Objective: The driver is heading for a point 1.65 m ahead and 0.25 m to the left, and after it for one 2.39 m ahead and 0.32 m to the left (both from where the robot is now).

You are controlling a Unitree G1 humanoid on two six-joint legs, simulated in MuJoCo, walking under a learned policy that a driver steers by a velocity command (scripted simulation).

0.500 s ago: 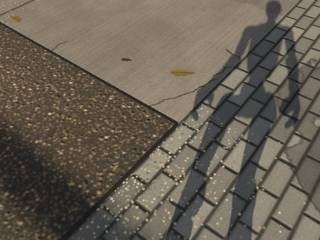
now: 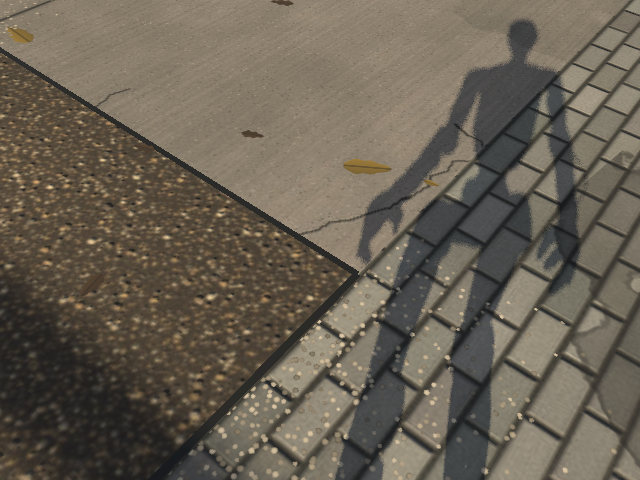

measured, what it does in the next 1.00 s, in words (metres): walks ahead: right foot, then left foot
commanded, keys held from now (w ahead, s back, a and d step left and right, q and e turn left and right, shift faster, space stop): w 1.00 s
